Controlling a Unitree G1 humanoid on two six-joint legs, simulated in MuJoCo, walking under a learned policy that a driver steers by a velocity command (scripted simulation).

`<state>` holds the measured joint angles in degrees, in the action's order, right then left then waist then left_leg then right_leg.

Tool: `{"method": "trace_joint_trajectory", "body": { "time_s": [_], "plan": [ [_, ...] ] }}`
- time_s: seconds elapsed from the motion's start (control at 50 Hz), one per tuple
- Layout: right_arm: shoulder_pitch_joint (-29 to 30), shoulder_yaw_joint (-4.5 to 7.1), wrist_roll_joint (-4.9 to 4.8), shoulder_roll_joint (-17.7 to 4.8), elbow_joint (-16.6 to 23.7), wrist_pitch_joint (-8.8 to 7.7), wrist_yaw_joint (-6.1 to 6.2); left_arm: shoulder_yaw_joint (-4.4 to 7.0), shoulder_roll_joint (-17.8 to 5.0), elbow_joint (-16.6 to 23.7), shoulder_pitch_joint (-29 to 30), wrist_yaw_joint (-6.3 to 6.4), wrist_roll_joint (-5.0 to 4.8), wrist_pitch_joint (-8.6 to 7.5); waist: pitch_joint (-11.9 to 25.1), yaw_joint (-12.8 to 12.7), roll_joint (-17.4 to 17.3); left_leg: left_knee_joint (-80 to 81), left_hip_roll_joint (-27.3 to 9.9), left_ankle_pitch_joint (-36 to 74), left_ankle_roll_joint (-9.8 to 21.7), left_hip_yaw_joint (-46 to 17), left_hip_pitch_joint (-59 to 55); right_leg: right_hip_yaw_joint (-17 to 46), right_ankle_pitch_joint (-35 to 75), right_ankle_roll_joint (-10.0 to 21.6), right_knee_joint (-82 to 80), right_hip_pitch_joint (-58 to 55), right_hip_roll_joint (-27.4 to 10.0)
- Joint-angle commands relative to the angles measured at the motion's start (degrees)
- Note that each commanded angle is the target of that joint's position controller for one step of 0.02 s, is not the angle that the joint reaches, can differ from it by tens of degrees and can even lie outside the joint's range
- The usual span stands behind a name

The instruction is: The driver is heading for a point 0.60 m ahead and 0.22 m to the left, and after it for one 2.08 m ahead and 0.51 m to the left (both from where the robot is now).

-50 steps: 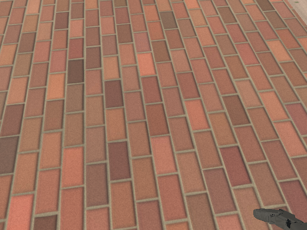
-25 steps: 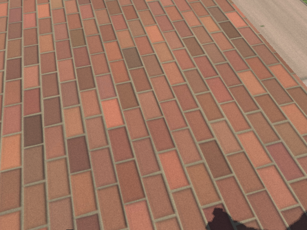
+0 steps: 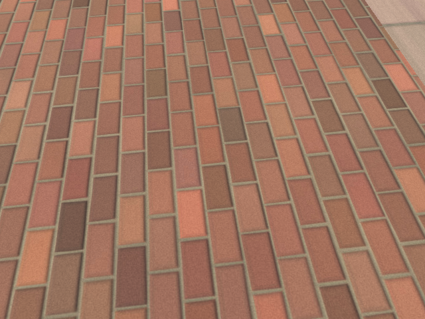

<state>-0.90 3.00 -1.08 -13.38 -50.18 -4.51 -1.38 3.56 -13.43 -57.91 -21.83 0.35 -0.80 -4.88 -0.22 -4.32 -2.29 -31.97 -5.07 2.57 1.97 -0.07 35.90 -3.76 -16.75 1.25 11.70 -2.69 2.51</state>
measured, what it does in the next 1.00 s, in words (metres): walks ahead, turning left: left foot, then right foot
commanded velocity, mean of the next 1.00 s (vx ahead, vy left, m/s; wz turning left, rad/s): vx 0.50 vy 0.00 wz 0.30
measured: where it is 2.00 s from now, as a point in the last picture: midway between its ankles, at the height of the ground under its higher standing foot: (161, 161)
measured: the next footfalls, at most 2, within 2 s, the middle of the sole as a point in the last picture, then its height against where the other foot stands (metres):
left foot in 0.08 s outside the picture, level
right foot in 0.62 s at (270, 304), level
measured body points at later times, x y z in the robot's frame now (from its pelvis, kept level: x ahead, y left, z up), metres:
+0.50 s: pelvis +0.28 +0.04 +0.01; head +0.30 +0.05 +0.46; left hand +0.47 +0.29 -0.10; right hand +0.26 -0.23 -0.13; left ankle +0.20 +0.13 -0.74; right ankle +0.48 -0.13 -0.69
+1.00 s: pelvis +0.54 +0.03 +0.00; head +0.56 +0.04 +0.45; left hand +0.46 +0.30 -0.13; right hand +0.80 -0.15 -0.10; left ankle +0.64 +0.23 -0.68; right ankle +0.50 -0.10 -0.74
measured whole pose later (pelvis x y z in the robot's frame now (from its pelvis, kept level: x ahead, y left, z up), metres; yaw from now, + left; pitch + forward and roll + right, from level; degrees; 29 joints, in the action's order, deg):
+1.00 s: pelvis +0.54 +0.03 +0.00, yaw +20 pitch +1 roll -3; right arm -6.2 5.0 -1.3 -15.6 -45.0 -1.4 -1.4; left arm 5.1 -15.2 -54.9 -17.5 0.9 0.3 -5.3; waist -0.9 -4.2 -2.0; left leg -44.6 -7.2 -1.4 1.8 -1.2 39.5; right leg -13.4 -14.5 -0.6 13.4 -0.2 -0.5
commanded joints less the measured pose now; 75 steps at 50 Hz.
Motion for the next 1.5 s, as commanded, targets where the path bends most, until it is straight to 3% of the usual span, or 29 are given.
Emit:
{"method": "trace_joint_trajectory", "body": {
  "time_s": [0.02, 0.08, 0.1, 0.12, 0.14, 0.16, 0.2, 0.28, 0.36, 0.5, 0.56, 0.6, 0.62, 0.64, 0.66, 0.68, 0.7, 0.78, 0.94, 1.04, 1.08, 1.12, 1.14, 1.16, 1.18, 1.2, 1.26, 1.34, 1.5],
  "plan": [
    [5.39, 0.95, -0.26, -5.14, 5.04, -1.39, -0.90, 2.30, -9.96, 0.86, -1.71, 0.57, -0.32, 0.47, -3.91, 1.88, 6.85, 2.64, 0.95, -4.80, 1.96, 0.44, 0.55, 7.28, 24.83, 8.39, 1.17, -2.01, -18.21],
    [-14.48, 4.08, 0.24, -11.17, -0.63, -1.54, -0.39, 1.69, -8.74, 2.06, 1.25, 0.68, 0.01, 1.18, 8.54, 11.60, 6.15, 2.36, 3.31, -5.01, 6.16, 1.95, -29.40, 2.49, 41.12, 4.68, 24.56, 5.45, -12.76],
    [-23.50, 5.45, 1.47, -16.76, -2.30, -1.37, 0.07, 0.18, -3.93, 3.31, -3.90, 0.34, 0.75, 0.58, 18.18, 11.28, -4.48, 2.33, -11.44, -8.38, 13.57, -19.45, -52.82, -0.07, 20.59, 1.10, 47.21, 26.23, -5.98],
    [-25.11, 4.77, 0.66, -15.33, -3.00, -1.01, -0.10, -0.86, -1.35, 2.71, -5.34, -0.12, 0.27, -0.92, 23.88, 10.53, -13.87, 12.86, -18.35, -16.44, 18.65, -41.52, -60.46, 5.92, -15.25, -0.37, 61.05, 39.31, 1.09],
    [-21.62, 3.47, 0.18, -11.52, -2.49, -1.09, -0.11, 0.62, -6.98, 3.67, -0.61, -0.45, -1.31, -2.12, 17.50, 10.92, -9.47, 14.40, -16.24, -21.13, 15.68, -37.12, -55.87, 10.58, -14.75, 0.97, 66.60, 45.84, -2.65],
    [-16.82, 2.82, 0.31, -9.18, -1.21, -1.14, 0.10, 0.85, -8.32, 5.20, 4.34, -0.44, -2.05, -2.68, 10.85, 9.98, -6.13, 15.13, -14.37, -18.92, 13.44, -28.64, -47.78, 8.85, -10.06, 1.96, 66.08, 47.55, -5.70],
    [-10.11, 1.75, 1.44, -5.91, -0.34, -1.64, -0.18, 1.57, -7.76, 5.51, 6.80, 0.41, -0.66, -1.90, 3.91, 5.91, -1.34, 18.90, -10.29, -10.78, 11.27, -18.21, -32.01, 7.80, -1.94, 2.06, 58.24, 41.68, -10.38],
    [-11.60, 2.01, 1.44, -7.38, -1.97, -2.13, 0.10, 1.44, -4.39, 5.65, 5.71, 0.76, -0.14, 0.46, 0.94, 3.12, -1.75, 24.37, -8.63, -5.85, 12.31, -11.56, -24.36, 7.35, 3.46, 0.85, 50.43, 38.60, -12.14],
    [-15.94, 2.15, 0.75, -8.50, -3.12, -1.57, 1.45, 1.64, -4.65, 9.03, 15.04, 0.70, 0.89, 0.10, -1.61, 5.04, -0.13, 25.36, -6.44, -2.59, 11.25, -8.91, -26.19, 6.58, 15.60, -1.35, 35.47, 42.67, -10.85],
    [-22.79, 2.49, -0.30, -9.02, -4.95, -0.30, 2.28, 0.59, -3.99, 12.80, 27.61, -1.16, -0.24, -1.33, -3.67, 8.87, -1.62, 20.90, -6.23, -4.90, 9.63, -9.43, -30.49, 5.48, 20.84, -2.12, 18.04, 37.48, -6.07],
    [-22.05, 3.20, -0.42, -10.23, -4.67, 0.47, 2.74, 1.25, -6.76, 13.21, 25.78, -1.66, -0.47, -2.26, -2.53, 6.49, -3.52, 16.16, -8.20, -3.30, 8.24, -12.81, -33.02, 6.23, 15.77, -0.93, 14.73, 31.89, -5.28],
    [-20.18, 2.90, -0.27, -9.00, -3.56, 0.82, 2.67, 2.98, -10.22, 10.35, 14.72, -1.18, -0.09, -2.73, 3.80, 0.92, -3.27, 4.86, -4.43, 5.39, 5.94, -11.13, -30.42, 4.97, 13.53, 1.57, 13.27, 15.74, -4.45],
    [-18.95, 1.85, 0.48, -6.12, -1.53, 0.80, 2.49, 4.08, -14.12, 8.88, 4.33, -0.67, 1.00, -2.95, 12.85, -3.18, 1.53, -11.73, -0.07, -2.41, 3.80, -7.86, -21.08, 13.22, 12.74, 5.20, 15.64, -1.11, -13.35],
    [-25.51, 0.37, -0.19, -0.14, 0.12, -0.18, 2.53, 5.08, -18.48, 7.81, -0.22, -0.60, 1.48, -2.21, 20.42, -0.41, 17.93, -31.74, 8.50, -30.09, -0.04, -1.73, 0.89, 37.25, 4.21, 12.98, 11.01, -20.51, -27.25],
    [-25.49, 1.21, -1.23, -4.80, -0.39, -0.82, 2.37, 3.60, -13.26, 8.32, 0.10, -0.72, 1.13, -2.01, 21.45, -0.93, 18.21, -41.32, 5.66, -36.50, 0.08, -7.72, 7.24, 45.44, -3.98, 13.78, 6.88, -19.75, -27.76],
    [-21.34, 2.26, -1.83, -8.51, 0.46, -0.84, 2.35, 2.41, -9.10, 9.18, 4.00, -0.57, 0.86, -1.93, 13.40, -0.99, 13.30, -43.73, 2.99, -32.24, 0.52, -7.70, 10.42, 36.00, -4.15, 11.06, 6.25, -12.99, -25.64],
    [-18.47, 2.40, -1.61, -8.35, 0.92, -0.59, 2.50, 1.83, -7.58, 9.61, 7.35, -0.55, 0.98, -1.78, 8.58, 0.12, 9.00, -42.80, 0.40, -27.32, 0.56, -6.20, 8.83, 28.06, 0.03, 9.28, 4.95, -4.95, -23.24],
    [-17.28, 2.81, -1.05, -4.33, 2.47, 1.82, 2.11, 1.50, -5.77, 8.66, 12.29, -0.63, 1.60, -2.04, 1.26, 4.49, 8.87, -35.47, -3.85, -20.09, 0.50, -5.63, 1.90, 13.52, 9.75, 8.85, -2.09, 10.81, -19.32],
    [-5.65, 2.13, -0.19, -3.50, 7.60, 2.48, 0.16, 3.01, -10.02, 7.29, 9.52, 0.78, 1.27, -1.59, -2.47, 2.49, 5.30, -14.78, -2.84, -1.95, -0.45, -2.02, 3.34, -2.37, 17.49, 7.69, -5.02, 8.86, -17.86],
    [1.90, 1.64, -0.17, -3.90, 11.46, 2.68, -1.38, 3.73, -12.16, 5.98, 5.01, 0.74, -0.12, -0.06, -5.20, 0.39, 5.13, -6.56, -1.09, -6.63, 1.51, 1.64, 3.12, -5.88, 20.11, 6.40, -2.05, 1.19, -20.30],
    [0.96, 2.11, 0.01, -5.09, 12.12, 2.72, -1.60, 4.02, -13.46, 5.48, 4.73, 0.52, -0.71, 0.56, -4.04, 2.15, 6.35, -4.78, 1.71, -12.69, 3.49, 3.89, -1.64, -6.85, 33.30, 5.86, 2.92, -0.92, -21.02],
    [-11.28, 4.29, 0.04, -8.55, 8.90, 2.66, -1.37, 3.88, -14.15, 5.27, 6.36, 0.50, -1.11, 1.25, 3.00, 9.79, 6.54, 0.37, 7.01, -11.02, 6.43, 7.03, -19.77, -9.75, 49.00, 3.96, 18.89, 1.27, -18.75],
    [-21.13, 6.35, -0.21, -12.83, 5.69, 2.86, -0.48, 3.03, -12.29, 5.44, 5.35, 0.60, -0.21, 1.15, 8.48, 13.62, 3.92, 0.05, 6.14, -8.09, 8.28, 2.97, -36.93, -10.72, 41.14, 1.62, 32.59, 11.70, -16.35],
    [-24.50, 7.64, -0.15, -20.13, 4.57, 2.82, 0.38, 0.81, -5.51, 8.14, 1.71, 0.03, 1.78, 0.11, 12.97, 9.96, -11.17, 3.27, -9.69, -13.18, 16.60, -25.21, -55.93, -10.06, -0.39, -2.48, 55.73, 36.64, -7.89],
    [-25.74, 6.26, 0.19, -17.97, 6.01, 2.15, 0.19, 0.43, -6.41, 7.80, 2.24, -0.53, -0.08, -2.10, 22.37, 10.34, -9.00, 13.38, -17.19, -16.19, 21.52, -45.39, -59.13, 3.59, -18.65, -2.39, 65.62, 42.58, -3.09],
    [-23.36, 5.01, 0.62, -14.08, 5.54, 1.42, -0.29, 1.59, -9.93, 9.32, 8.77, -0.88, -2.64, -2.90, 15.80, 11.40, -4.09, 14.41, -15.27, -12.65, 18.00, -36.59, -55.47, 6.12, -14.81, -1.43, 68.09, 48.02, -5.77],
    [-11.95, 3.03, 1.03, -7.44, 6.96, 0.54, -0.34, 1.97, -9.25, 8.22, 10.58, 0.13, -0.31, -2.32, 4.59, 5.64, -0.36, 16.36, -8.17, -1.78, 12.21, -16.88, -33.67, 6.15, -2.34, 0.24, 58.06, 41.76, -12.27],
    [-12.42, 3.24, 1.11, -8.52, 5.79, -0.79, 0.35, 1.77, -7.02, 7.97, 9.60, 0.11, 0.13, 0.24, 2.31, 3.09, -0.63, 22.22, -7.16, 1.20, 13.06, -11.36, -26.64, 6.17, 4.17, -1.41, 50.11, 38.69, -12.85],
    [-19.24, 3.10, 0.57, -9.73, 1.79, -0.58, 1.93, 0.53, -4.74, 11.70, 23.13, -1.24, 0.04, -0.24, -3.33, 7.66, -1.30, 25.04, -5.52, -3.27, 9.93, -4.64, -30.36, 3.96, 24.59, -1.90, 24.47, 41.26, -8.94]
  ]
}}
Velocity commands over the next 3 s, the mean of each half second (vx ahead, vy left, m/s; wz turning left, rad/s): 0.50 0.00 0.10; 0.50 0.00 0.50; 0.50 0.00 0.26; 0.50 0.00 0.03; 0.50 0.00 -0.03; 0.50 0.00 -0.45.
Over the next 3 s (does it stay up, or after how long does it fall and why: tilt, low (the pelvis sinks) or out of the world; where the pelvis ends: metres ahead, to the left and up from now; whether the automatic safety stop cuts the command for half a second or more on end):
stays up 1.58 0.50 0.00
